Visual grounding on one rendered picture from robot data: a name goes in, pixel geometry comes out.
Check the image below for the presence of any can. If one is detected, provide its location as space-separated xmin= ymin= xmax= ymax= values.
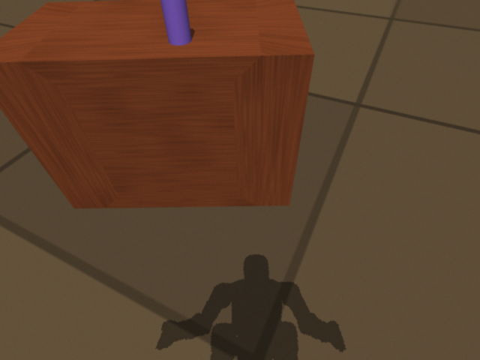
xmin=160 ymin=0 xmax=192 ymax=46

